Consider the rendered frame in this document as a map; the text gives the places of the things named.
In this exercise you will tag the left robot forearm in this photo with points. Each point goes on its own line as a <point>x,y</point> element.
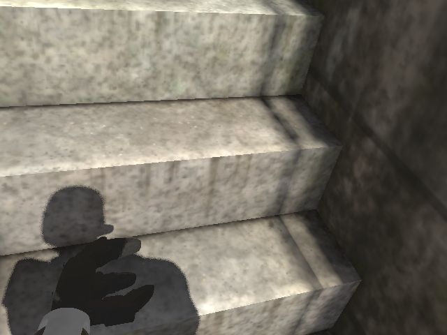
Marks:
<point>64,321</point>

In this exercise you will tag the left robot hand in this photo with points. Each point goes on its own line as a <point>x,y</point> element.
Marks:
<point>81,287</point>

